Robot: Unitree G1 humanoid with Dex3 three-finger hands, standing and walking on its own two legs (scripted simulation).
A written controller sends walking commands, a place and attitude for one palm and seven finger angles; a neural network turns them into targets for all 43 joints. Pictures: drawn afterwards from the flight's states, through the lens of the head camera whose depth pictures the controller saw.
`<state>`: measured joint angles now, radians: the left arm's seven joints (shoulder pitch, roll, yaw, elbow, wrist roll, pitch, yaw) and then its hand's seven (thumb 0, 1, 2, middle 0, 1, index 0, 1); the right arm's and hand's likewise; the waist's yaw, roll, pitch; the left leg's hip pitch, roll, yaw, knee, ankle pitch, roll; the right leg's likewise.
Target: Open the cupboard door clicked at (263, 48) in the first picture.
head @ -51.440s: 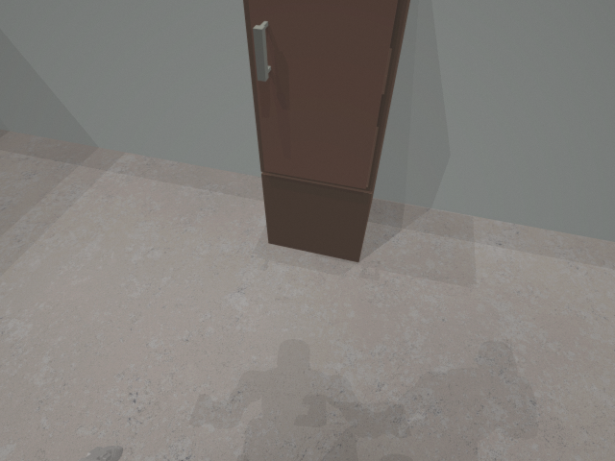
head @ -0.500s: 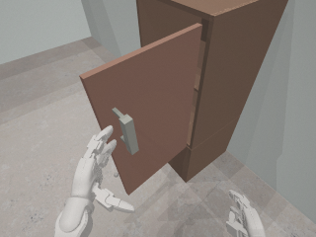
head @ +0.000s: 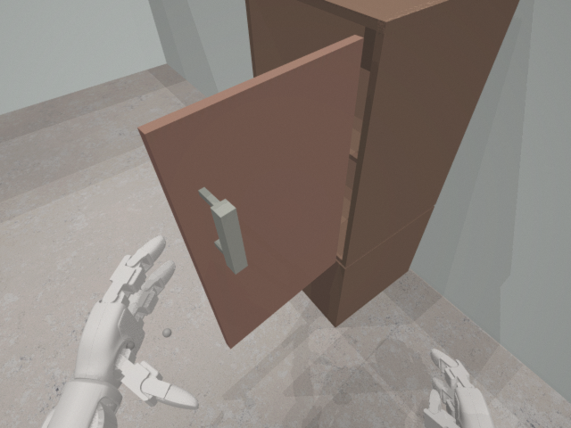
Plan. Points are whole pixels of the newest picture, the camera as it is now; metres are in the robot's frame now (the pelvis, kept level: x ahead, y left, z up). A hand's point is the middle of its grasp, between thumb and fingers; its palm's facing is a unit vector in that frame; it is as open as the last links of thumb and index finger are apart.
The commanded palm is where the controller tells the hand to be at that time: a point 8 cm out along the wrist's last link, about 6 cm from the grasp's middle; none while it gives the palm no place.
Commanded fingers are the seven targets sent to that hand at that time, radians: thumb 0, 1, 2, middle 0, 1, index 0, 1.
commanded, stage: draw the hand back to the body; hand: left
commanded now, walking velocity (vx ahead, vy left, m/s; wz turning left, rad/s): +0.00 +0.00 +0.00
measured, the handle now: (222, 230) +0.36 +0.12 +0.10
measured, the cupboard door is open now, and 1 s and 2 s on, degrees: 95 95 95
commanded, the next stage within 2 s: step back with the hand held close in 1.46 s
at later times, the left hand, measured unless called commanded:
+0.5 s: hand (99, 324) +0.20 +0.22 +0.13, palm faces +0.19 -0.95 -0.26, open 15.6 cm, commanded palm +0.16 +0.27 +0.15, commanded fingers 0.00 -0.08 0.48 -0.17 -0.30 -0.17 -0.30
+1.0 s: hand (36, 292) +0.21 +0.28 +0.17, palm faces +0.40 -0.83 -0.40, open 10.0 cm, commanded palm +0.16 +0.32 +0.19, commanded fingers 0.00 0.80 0.86 -0.20 -0.30 -0.20 -0.30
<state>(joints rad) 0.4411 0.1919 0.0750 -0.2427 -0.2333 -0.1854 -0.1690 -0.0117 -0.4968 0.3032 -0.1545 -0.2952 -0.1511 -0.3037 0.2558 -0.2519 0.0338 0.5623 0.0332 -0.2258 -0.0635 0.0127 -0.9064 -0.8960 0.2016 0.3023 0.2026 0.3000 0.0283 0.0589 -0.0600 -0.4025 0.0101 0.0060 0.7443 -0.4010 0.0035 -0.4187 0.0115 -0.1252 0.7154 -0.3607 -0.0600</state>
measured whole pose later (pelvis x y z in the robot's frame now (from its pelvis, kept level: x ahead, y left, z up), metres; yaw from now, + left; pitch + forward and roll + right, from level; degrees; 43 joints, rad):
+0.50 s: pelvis +0.00 +0.02 +0.02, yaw +0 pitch -1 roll -1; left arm 0.49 0.27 0.14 -0.39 -0.12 -0.05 -0.01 -0.01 -0.36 0.36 -0.16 -0.30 -0.16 -0.30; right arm 0.22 -0.23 0.06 0.59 0.02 -0.24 -0.08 0.01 -0.90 -0.90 0.20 0.30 0.20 0.30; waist 0.06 0.06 -0.02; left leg -0.23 -0.01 0.02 0.61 -0.35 0.03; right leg -0.24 0.00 -0.11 0.56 -0.30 -0.03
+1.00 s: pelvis +0.02 +0.03 +0.03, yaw -2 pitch -4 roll -1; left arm 0.48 0.33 0.28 -0.37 -0.05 -0.09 0.12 0.00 0.46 0.71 -0.20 -0.30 -0.19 -0.30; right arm 0.20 -0.23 0.03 0.64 -0.01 -0.12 -0.06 0.01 -0.91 -0.90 0.20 0.30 0.20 0.30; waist 0.07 0.07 0.03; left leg -0.05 -0.02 0.05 0.39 -0.27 0.04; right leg -0.08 0.01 -0.08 0.37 -0.21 -0.02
